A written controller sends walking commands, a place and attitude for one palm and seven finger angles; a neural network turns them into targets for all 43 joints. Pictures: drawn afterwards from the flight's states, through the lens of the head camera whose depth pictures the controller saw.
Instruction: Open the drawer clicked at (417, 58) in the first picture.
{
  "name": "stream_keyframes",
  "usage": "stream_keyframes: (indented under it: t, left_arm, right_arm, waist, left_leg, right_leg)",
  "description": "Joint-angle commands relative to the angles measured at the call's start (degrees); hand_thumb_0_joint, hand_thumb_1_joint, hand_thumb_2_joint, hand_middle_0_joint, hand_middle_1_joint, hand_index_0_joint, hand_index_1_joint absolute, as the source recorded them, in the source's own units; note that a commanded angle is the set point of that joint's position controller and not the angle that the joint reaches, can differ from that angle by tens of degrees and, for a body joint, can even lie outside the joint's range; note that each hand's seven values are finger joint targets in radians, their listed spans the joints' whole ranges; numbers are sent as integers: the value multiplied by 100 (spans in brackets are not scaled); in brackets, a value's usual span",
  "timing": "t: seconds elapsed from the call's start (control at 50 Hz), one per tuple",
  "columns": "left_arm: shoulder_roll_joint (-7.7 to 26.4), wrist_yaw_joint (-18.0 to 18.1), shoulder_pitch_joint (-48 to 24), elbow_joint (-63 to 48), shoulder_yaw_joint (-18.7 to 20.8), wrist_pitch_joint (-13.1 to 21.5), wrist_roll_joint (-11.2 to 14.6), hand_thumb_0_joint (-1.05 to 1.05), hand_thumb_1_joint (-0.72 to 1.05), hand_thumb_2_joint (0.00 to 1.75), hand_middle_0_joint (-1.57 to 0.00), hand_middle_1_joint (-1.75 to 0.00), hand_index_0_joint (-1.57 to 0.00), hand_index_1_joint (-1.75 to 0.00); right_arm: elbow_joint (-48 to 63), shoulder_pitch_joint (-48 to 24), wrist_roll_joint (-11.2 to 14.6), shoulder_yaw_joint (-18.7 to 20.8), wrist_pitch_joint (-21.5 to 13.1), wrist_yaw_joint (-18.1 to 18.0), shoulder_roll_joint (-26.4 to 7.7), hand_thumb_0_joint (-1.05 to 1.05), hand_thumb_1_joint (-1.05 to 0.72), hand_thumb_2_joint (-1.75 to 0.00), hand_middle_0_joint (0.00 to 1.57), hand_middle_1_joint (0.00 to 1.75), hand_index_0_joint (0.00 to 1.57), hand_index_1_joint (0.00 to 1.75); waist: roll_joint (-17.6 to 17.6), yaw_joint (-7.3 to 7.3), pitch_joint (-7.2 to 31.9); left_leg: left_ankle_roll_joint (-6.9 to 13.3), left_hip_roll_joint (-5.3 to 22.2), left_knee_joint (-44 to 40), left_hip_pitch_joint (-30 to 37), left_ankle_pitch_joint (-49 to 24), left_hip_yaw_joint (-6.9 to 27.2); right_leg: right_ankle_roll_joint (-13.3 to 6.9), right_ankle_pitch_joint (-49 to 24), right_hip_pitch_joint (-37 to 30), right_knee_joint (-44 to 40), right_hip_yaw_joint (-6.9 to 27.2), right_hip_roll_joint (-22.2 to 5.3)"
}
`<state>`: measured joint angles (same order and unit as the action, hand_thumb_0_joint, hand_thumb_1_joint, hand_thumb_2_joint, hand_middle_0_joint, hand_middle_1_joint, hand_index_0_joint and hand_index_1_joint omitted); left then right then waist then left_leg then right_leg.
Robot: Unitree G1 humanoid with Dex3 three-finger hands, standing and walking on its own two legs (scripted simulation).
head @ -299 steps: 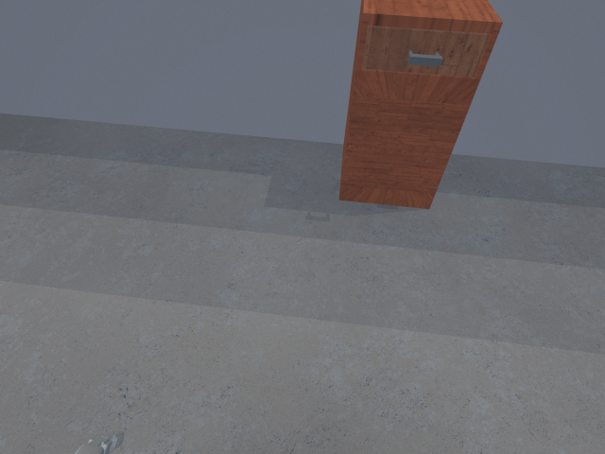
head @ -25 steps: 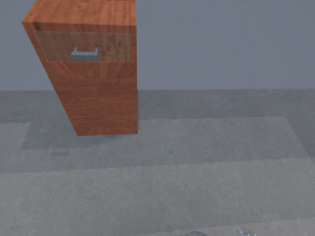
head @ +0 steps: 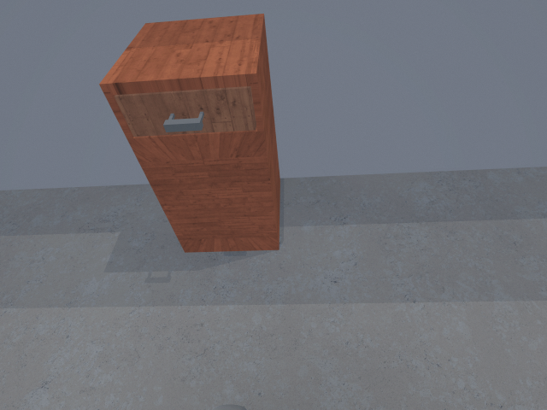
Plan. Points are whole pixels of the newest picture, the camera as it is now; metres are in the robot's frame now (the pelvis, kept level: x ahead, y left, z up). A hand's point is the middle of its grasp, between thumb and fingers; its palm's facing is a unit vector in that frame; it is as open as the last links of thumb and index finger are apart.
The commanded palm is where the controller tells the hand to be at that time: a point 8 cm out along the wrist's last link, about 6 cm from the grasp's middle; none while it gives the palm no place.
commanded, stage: take the last steps up to it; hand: left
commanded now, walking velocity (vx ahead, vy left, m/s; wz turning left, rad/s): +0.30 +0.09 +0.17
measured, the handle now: (185, 120) +0.86 +0.29 -0.05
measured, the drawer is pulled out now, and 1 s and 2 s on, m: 0.00 0.00 0.00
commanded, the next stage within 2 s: come to a stop and stand still in 1.14 s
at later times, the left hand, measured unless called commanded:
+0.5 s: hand out of the picture -0.11 +0.21 -0.16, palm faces +0.24 -0.96 -0.16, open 7.3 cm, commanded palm none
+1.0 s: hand (123, 348) +0.27 +0.33 -0.18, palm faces +0.03 -0.99 -0.16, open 7.3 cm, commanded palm none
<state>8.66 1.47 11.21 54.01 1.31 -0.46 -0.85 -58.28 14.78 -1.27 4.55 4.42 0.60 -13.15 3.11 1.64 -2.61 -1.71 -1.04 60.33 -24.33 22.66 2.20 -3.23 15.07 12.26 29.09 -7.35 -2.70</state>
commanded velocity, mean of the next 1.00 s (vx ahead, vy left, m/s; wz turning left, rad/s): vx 0.30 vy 0.02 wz -0.02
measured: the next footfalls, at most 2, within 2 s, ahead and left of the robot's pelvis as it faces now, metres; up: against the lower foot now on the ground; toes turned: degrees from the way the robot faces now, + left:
left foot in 0.54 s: +0.10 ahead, +0.19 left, +0.00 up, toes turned +12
right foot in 1.18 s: +0.38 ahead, +0.07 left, +0.00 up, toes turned -7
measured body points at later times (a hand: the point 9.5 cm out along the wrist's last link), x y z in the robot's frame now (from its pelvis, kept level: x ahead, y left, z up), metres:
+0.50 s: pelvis +0.04 +0.07 +0.00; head +0.03 +0.08 +0.45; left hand -0.12 +0.26 -0.15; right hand +0.16 -0.15 -0.14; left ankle +0.06 +0.19 -0.72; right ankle +0.02 -0.07 -0.74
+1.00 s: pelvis +0.19 +0.15 +0.00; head +0.20 +0.17 +0.45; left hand +0.27 +0.38 -0.16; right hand +0.07 -0.04 -0.15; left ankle +0.06 +0.18 -0.74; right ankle +0.26 +0.04 -0.67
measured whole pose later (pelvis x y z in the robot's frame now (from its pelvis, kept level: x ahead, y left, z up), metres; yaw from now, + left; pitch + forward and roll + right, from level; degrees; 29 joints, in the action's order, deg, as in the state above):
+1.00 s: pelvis +0.19 +0.15 +0.00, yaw +2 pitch +0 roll -1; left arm 10.5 -0.4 8.0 59.9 3.7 -0.9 -1.4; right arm -67.1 29.7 -1.5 0.1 -4.1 -2.5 -4.3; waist -1.3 3.1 -1.9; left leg 4.9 -3.2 14.8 4.7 20.0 -10.5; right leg -0.7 10.9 35.2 59.0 -4.9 -3.1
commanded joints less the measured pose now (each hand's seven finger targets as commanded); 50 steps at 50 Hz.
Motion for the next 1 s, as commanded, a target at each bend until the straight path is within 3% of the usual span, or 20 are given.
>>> stream_keyframes:
  t: [0.0,0.1,0.3,0.42,0.46,0.48,0.5,0.52,0.54,0.56,0.58,0.6,0.64,0.7,0.74,0.86,0.9,0.94,0.98]
  left_arm:
    - [992,25,378,-181,301,238,11,0,90,90,-20,-30,-20,-30]
    - [906,19,1126,178,303,356,-18,0,90,90,-20,-30,-20,-30]
    - [874,-13,1792,762,242,453,-103,0,90,90,-20,-30,-20,-30]
    - [978,-30,1618,944,297,385,-129,0,90,90,-20,-30,-20,-30]
    - [951,-39,1482,966,306,329,-92,0,90,90,-20,-30,-20,-30]
    - [809,-51,1449,979,280,297,-84,0,90,90,-20,-30,-20,-30]
    - [563,-81,1425,925,225,277,-83,0,90,90,-20,-30,-20,-30]
    - [199,-100,1345,713,164,235,-49,0,90,90,-20,-30,-20,-30]
    - [258,-76,961,499,155,218,-99,0,90,90,-20,-30,-20,-30]
    - [278,-87,887,506,178,212,-112,0,90,90,-20,-30,-20,-30]
    - [253,-112,868,610,209,188,-120,0,90,90,-20,-30,-20,-30]
    - [336,-161,961,723,234,187,-112,0,90,90,-20,-30,-20,-30]
    - [137,-179,1233,840,274,173,-133,0,90,90,-20,-30,-20,-30]
    - [163,-170,1215,839,300,122,-96,0,90,90,-20,-30,-20,-30]
    - [200,-163,1021,750,316,75,-87,0,90,90,-20,-30,-20,-30]
    - [294,-190,73,408,305,29,-56,0,90,90,-20,-30,-20,-30]
    - [295,-212,-298,280,268,50,-43,0,90,90,-20,-30,-20,-30]
    - [223,-245,-674,141,212,84,-47,0,90,90,-20,-30,-20,-30]
    - [167,-252,-965,42,150,115,-26,0,90,90,-20,-30,-20,-30]
  right_arm:
    - [196,131,-60,98,-151,58,-367,0,-90,-90,20,30,20,30]
    - [196,-136,-84,73,-224,103,-293,0,-90,-90,20,30,20,30]
    - [291,-650,-20,-37,-333,166,-103,0,-90,-90,20,30,20,30]
    - [318,-597,24,-99,-467,178,84,0,-90,-90,20,30,20,30]
    - [152,-122,25,-95,-537,131,69,0,-90,-90,20,30,20,30]
    - [3,292,31,-72,-585,75,-50,0,-90,-90,20,30,20,30]
    - [-156,908,26,19,-631,-2,-425,0,-90,-90,20,30,20,30]
    - [-276,1471,-31,138,-647,-61,-934,0,-90,-90,20,30,20,30]
    - [-302,1570,-18,120,-602,-122,-1030,0,-90,-90,20,30,20,30]
    - [-229,1179,-11,43,-606,-157,-779,0,-90,-90,20,30,20,30]
    - [-168,846,-6,-31,-639,-186,-490,0,-90,-90,20,30,20,30]
    - [-93,564,23,-111,-688,-191,-246,0,-90,-90,20,30,20,30]
    - [-51,566,24,-117,-817,-203,32,0,-90,-90,20,30,20,30]
    - [-183,814,67,-183,-929,-258,67,0,-90,-90,20,30,20,30]
    - [-284,994,63,-225,-950,-288,73,0,-90,-90,20,30,20,30]
    - [-593,1595,23,-307,-966,-367,128,0,-90,-90,20,30,20,30]
    - [-696,1842,-4,-325,-964,-386,123,0,-90,-90,20,30,20,30]
    - [-802,2024,-39,-336,-965,-401,89,0,-90,-90,20,30,20,30]
    - [-887,2194,-48,-343,-941,-410,78,0,-90,-90,20,30,20,30]
  waist:
    - [-1121,-202,-113]
    - [-1000,-448,-91]
    - [-1139,-538,-361]
    - [-1284,-413,-352]
    - [-1015,-157,-285]
    - [-570,17,-177]
    - [622,290,45]
    - [2026,447,-24]
    - [1465,430,-337]
    - [998,235,-447]
    - [834,106,-572]
    - [438,-77,-637]
    - [56,-232,-475]
    - [176,-304,-249]
    - [359,-307,-272]
    - [195,-143,-533]
    - [-55,-19,-611]
    - [-32,82,-642]
    - [121,159,-671]
  left_leg:
    - [-147,375,693,-773,-707,-17]
    - [-194,569,301,-1164,-862,-102]
    - [-66,710,-1114,-879,-740,-455]
    - [129,546,-2399,384,-390,-802]
    - [124,372,-3123,1550,-747,-1105]
    - [87,358,-3419,2288,-619,-1110]
    - [182,870,-3877,2919,202,-348]
    - [543,2156,-5011,2912,1695,1636]
    - [791,2495,-5472,2420,2020,2111]
    - [812,2372,-5500,2138,1796,1867]
    - [707,2158,-5473,1790,1345,1520]
    - [608,1955,-5455,1483,746,1073]
    - [404,1595,-5345,1541,-758,311]
    - [235,1426,-5076,2020,-2846,-164]
    - [215,1436,-4928,2202,-3764,-326]
    - [379,1686,-4793,2785,-4582,-282]
    - [544,1786,-4758,2991,-4712,-173]
    - [668,1781,-4645,3289,-5166,-275]
    - [630,1655,-4493,3350,-5968,-475]
  right_leg:
    - [-32,946,-248,-1974,1312,-1429]
    - [-110,1342,-900,-2174,1561,-1614]
    - [-360,1470,-679,-2483,1397,-1744]
    - [-349,1371,4,-2163,936,-1670]
    - [-183,1634,686,-1709,581,-1393]
    - [-68,1655,1111,-1196,363,-1150]
    - [124,1642,1650,43,34,-739]
    - [361,1925,2487,1914,-477,-71]
    - [259,1764,2828,2836,171,-147]
    - [184,1324,2852,3257,391,-382]
    - [189,855,2750,3556,478,-470]
    - [220,365,2543,3674,559,-568]
    - [316,-273,2314,3737,550,-497]
    - [390,-518,2401,3739,566,-336]
    - [409,-545,2590,3804,579,-240]
    - [343,-539,3326,3657,556,-196]
    - [282,-456,3436,3337,487,-207]
    - [223,-346,3436,2791,261,-162]
    - [129,-228,3102,2172,-1,-10]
